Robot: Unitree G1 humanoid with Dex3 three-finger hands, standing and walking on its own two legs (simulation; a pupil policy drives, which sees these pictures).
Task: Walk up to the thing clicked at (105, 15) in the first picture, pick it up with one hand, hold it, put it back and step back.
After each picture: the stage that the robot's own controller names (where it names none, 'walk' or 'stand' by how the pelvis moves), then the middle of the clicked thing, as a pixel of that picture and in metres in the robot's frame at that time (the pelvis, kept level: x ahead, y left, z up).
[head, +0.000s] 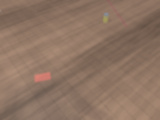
stand; (105, 17) +1.96 -0.35 -0.72
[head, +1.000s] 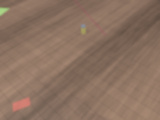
walk; (83, 29) +1.85 +0.07 -0.69
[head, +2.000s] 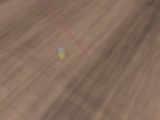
walk; (61, 53) +1.25 +0.27 -0.71
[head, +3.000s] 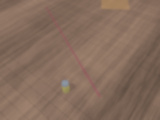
walk; (65, 86) +0.80 +0.19 -0.72
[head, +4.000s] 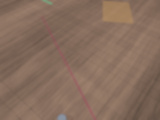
walk; out of the picture +0.49 +0.15 -0.70
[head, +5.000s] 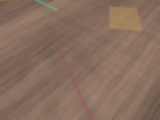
stand; out of the picture +0.37 +0.14 -0.71
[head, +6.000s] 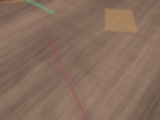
stand; out of the picture +0.36 +0.16 -0.72
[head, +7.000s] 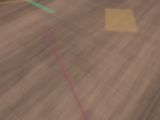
stand; out of the picture +0.37 +0.17 -0.73
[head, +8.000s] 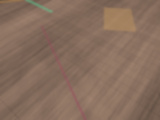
stand; out of the picture +0.36 +0.17 -0.73
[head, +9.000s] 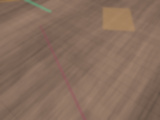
go down; out of the picture +0.35 +0.17 -0.73
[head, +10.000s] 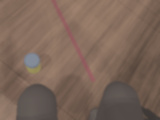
go down; (32, 63) +0.46 +0.18 -0.32
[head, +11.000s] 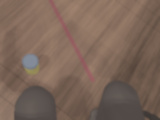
approach; (31, 64) +0.46 +0.18 -0.31
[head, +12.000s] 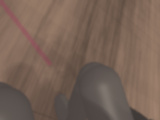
close in; out of the picture +0.45 +0.22 -0.23
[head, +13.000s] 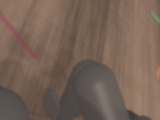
close; out of the picture +0.44 +0.24 -0.23
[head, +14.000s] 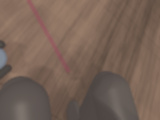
lift; out of the picture +0.38 +0.23 -0.16
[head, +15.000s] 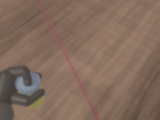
lift; (31, 90) +0.33 +0.17 +0.02
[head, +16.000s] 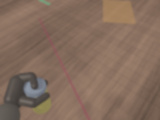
hold; (38, 96) +0.32 +0.15 +0.01
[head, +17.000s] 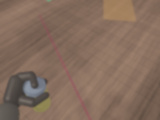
hold; (38, 95) +0.32 +0.16 +0.01
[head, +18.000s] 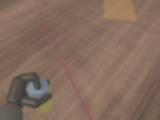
crouch; (40, 96) +0.33 +0.15 +0.00
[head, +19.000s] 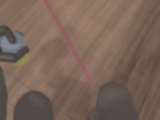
crouch; (15, 49) +0.46 +0.18 -0.09
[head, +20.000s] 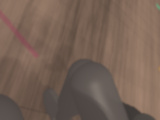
lower; out of the picture +0.45 +0.26 -0.24
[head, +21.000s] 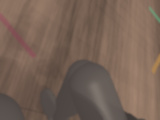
lower; out of the picture +0.45 +0.25 -0.24
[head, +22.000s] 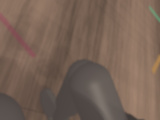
lower; out of the picture +0.46 +0.25 -0.24
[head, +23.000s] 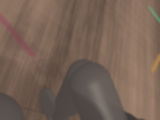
lower; out of the picture +0.45 +0.25 -0.24
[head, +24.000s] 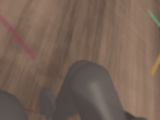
draw back; out of the picture +0.45 +0.23 -0.25
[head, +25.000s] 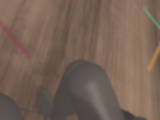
withdraw; out of the picture +0.44 +0.23 -0.25
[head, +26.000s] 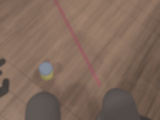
walk; (46, 71) +0.46 +0.15 -0.37
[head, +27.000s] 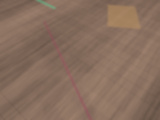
stand; out of the picture +0.38 +0.12 -0.66
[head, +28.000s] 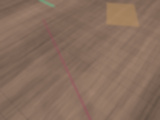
stand; out of the picture +0.39 +0.14 -0.67
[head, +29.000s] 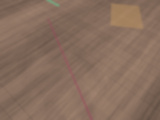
stand; out of the picture +0.39 +0.12 -0.69
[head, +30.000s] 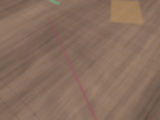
walk; out of the picture +0.41 +0.13 -0.72
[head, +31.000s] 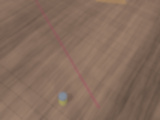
walk; (62, 98) +0.57 +0.10 -0.71
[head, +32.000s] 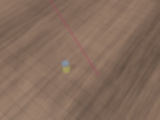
walk; (65, 66) +0.89 +0.20 -0.69
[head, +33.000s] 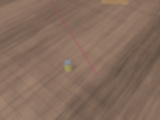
stand; (67, 65) +1.07 +0.15 -0.71
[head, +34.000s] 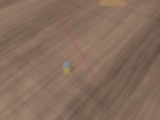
stand; (66, 67) +1.07 +0.16 -0.73
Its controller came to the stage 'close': yes
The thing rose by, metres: 0.72
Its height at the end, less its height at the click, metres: +0.00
